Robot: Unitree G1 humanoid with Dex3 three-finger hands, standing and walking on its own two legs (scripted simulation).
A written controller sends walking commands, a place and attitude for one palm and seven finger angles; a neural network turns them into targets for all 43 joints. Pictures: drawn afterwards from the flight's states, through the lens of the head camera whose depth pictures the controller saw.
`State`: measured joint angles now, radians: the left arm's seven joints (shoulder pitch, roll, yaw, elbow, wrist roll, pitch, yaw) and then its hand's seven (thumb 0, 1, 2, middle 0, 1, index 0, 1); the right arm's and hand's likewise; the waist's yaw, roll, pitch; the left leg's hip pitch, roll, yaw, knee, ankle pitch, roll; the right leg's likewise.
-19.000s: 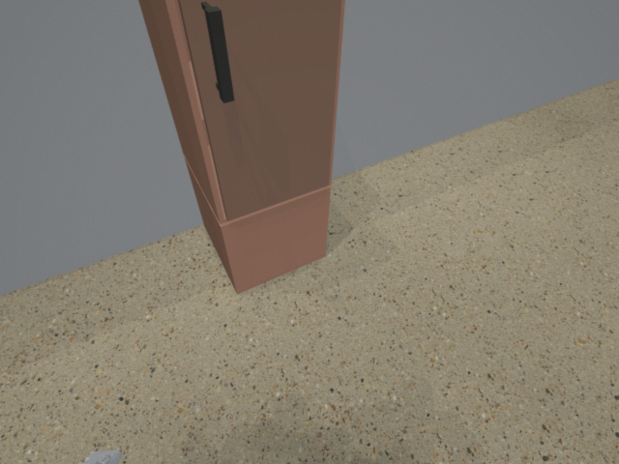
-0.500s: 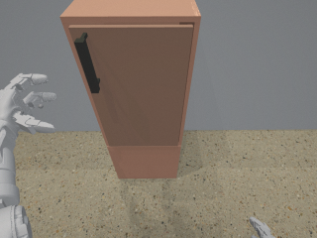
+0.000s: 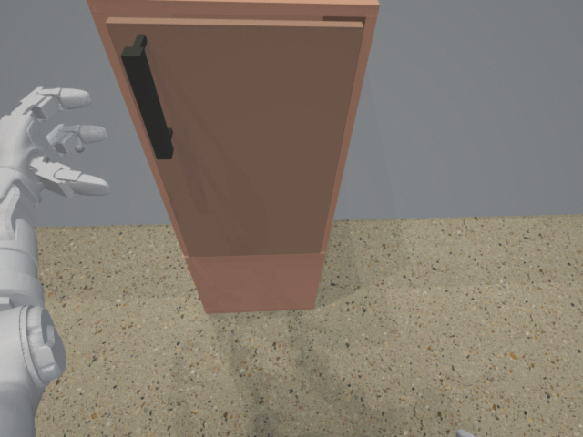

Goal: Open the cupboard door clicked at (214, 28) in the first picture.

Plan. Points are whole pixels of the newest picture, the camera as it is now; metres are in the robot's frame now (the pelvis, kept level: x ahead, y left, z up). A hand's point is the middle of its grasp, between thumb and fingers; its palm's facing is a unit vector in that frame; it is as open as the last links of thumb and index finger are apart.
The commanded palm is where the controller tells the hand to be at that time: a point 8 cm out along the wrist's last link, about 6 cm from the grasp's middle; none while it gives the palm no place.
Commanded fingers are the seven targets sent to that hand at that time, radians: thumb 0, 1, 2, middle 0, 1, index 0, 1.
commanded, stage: move the hooked fingers beside the handle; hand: left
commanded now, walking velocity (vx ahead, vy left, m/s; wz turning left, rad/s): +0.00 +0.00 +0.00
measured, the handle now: (153, 101) +0.56 +0.21 +0.15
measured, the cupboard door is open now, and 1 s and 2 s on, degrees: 0 0 0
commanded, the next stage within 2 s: slide the fingers in behind the handle in 1.34 s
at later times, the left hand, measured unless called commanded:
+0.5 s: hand (92, 117) +0.50 +0.28 +0.16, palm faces +0.07 -1.00 +0.01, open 14.0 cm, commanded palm +0.48 +0.33 +0.16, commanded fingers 0.00 -0.50 0.30 -0.30 -1.20 -0.30 -1.20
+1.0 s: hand (95, 117) +0.51 +0.28 +0.16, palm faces +0.05 -1.00 +0.02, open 14.0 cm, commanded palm +0.49 +0.33 +0.15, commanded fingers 0.00 -0.50 0.30 -0.30 -1.20 -0.30 -1.20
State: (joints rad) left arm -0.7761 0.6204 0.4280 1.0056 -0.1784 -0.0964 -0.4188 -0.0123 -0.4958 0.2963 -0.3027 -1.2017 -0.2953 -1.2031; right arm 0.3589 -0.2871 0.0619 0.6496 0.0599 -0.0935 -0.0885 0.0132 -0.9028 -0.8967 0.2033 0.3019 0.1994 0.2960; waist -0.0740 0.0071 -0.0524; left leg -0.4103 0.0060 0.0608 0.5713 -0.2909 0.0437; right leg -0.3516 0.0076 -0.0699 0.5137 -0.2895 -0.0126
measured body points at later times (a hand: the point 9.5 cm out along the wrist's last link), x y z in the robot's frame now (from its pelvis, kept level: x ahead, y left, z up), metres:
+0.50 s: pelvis +0.01 +0.00 -0.01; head +0.09 +0.02 +0.44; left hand +0.49 +0.33 +0.17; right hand +0.00 -0.28 -0.11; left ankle +0.00 +0.09 -0.73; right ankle -0.02 -0.11 -0.73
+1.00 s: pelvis +0.01 +0.00 -0.01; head +0.10 +0.03 +0.43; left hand +0.50 +0.33 +0.16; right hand +0.00 -0.27 -0.11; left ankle +0.00 +0.09 -0.73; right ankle -0.02 -0.11 -0.73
